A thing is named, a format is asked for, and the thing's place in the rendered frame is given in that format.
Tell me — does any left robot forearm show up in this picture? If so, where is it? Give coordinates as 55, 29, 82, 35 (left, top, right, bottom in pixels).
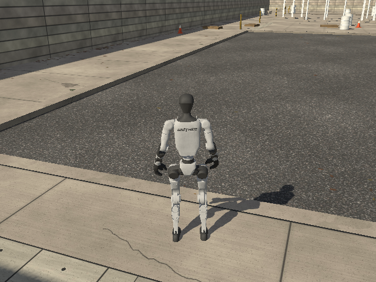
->
155, 143, 166, 166

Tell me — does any robot right thigh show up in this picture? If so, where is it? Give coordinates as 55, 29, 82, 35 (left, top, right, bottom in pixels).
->
196, 164, 208, 204

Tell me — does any robot torso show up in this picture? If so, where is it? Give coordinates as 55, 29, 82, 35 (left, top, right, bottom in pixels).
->
174, 116, 201, 176

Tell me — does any right robot forearm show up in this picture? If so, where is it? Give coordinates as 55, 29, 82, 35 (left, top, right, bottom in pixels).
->
209, 142, 218, 161

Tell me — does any robot right upper arm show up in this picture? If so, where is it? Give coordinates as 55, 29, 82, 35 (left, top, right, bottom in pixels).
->
199, 118, 215, 150

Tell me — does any robot left upper arm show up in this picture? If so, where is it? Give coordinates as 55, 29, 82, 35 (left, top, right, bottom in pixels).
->
159, 119, 175, 152

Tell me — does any robot left hand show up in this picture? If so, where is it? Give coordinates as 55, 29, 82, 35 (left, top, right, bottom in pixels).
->
153, 163, 167, 176

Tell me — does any robot right hand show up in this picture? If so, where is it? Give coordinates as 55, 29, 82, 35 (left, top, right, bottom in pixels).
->
205, 158, 219, 169

